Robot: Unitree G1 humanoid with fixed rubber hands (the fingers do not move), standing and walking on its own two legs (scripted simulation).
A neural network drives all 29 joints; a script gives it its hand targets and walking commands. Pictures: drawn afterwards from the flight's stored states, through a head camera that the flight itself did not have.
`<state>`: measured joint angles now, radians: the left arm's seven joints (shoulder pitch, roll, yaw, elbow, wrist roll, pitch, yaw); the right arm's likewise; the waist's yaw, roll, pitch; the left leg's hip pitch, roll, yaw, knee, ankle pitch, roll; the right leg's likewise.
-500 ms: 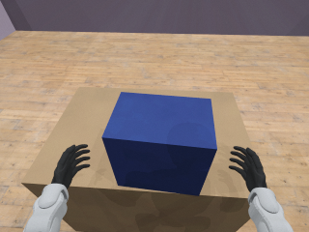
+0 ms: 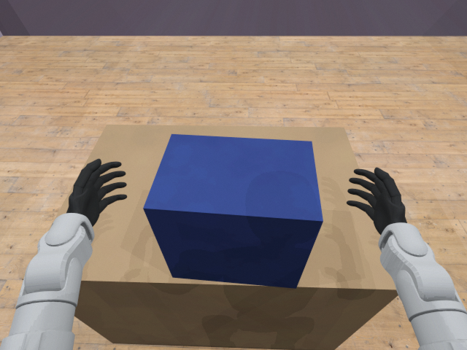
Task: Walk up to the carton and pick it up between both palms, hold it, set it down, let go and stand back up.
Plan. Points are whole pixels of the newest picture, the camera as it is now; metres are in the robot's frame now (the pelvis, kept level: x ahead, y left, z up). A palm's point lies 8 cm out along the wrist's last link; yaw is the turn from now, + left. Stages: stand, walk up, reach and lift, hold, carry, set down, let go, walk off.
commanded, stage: reach and lift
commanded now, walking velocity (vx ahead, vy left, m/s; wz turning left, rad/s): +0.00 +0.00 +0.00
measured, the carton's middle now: (236, 214) +0.39 +0.01 -0.02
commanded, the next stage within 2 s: none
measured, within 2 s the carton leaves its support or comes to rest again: neither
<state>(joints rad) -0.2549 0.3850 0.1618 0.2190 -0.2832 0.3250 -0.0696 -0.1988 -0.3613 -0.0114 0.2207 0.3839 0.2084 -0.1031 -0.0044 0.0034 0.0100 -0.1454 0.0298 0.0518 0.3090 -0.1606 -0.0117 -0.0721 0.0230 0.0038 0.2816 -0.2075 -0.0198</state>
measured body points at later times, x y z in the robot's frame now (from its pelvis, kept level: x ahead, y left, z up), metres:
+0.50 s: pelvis -0.01 +0.00 +0.00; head +0.00 +0.01 +0.45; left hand +0.40 +0.26 +0.16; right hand +0.38 -0.24 +0.14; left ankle +0.00 +0.12 -0.75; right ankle -0.04 -0.11 -0.75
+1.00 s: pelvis -0.01 +0.00 +0.00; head +0.02 +0.01 +0.45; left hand +0.41 +0.26 +0.10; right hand +0.39 -0.23 +0.09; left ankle +0.00 +0.12 -0.75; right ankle -0.04 -0.11 -0.75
